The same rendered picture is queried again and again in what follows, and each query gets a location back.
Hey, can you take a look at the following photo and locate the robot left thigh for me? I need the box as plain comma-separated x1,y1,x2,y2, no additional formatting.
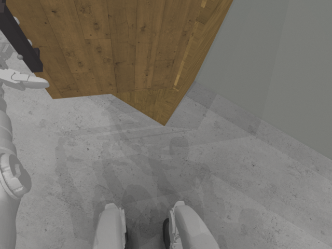
91,207,127,249

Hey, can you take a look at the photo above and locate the cupboard door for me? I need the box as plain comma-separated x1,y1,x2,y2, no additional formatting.
6,0,202,99

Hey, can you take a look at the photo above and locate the handle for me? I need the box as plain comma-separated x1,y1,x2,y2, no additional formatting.
0,0,43,73

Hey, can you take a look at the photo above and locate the robot right shin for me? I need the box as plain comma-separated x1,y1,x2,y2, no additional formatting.
169,201,185,249

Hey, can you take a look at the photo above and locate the robot left hand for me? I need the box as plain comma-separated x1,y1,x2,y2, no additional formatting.
0,17,50,91

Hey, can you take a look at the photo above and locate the robot left upper arm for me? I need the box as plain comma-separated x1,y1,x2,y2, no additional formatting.
0,153,32,249

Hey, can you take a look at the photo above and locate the robot left forearm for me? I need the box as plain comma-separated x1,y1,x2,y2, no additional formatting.
0,86,17,157

